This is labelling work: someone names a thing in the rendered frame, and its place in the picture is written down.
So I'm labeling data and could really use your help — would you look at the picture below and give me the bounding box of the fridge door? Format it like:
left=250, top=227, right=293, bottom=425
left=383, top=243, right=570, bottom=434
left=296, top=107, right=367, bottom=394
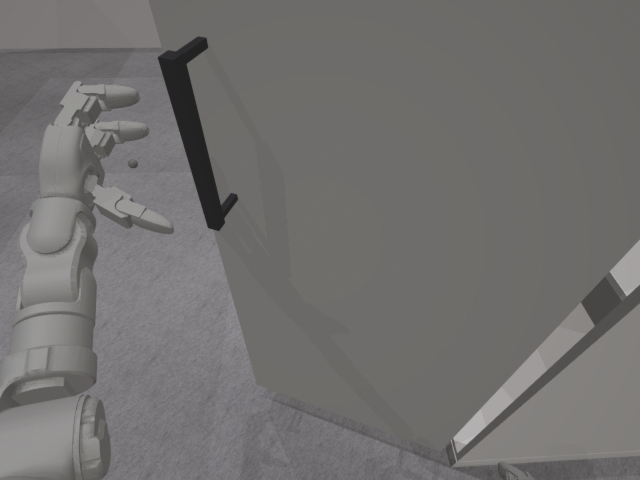
left=149, top=0, right=640, bottom=452

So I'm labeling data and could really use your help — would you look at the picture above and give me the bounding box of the robot left hand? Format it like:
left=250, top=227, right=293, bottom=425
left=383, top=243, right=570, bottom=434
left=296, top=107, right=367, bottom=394
left=38, top=81, right=174, bottom=234

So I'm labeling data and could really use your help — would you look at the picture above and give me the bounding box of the handle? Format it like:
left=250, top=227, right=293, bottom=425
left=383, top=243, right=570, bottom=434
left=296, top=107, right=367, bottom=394
left=158, top=37, right=238, bottom=231

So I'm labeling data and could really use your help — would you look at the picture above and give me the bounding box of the robot left upper arm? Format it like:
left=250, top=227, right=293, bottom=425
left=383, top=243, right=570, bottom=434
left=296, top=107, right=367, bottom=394
left=0, top=394, right=111, bottom=480

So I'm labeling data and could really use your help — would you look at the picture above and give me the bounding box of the left robot forearm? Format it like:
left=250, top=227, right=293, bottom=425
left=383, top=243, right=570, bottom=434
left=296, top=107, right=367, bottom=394
left=0, top=197, right=98, bottom=411

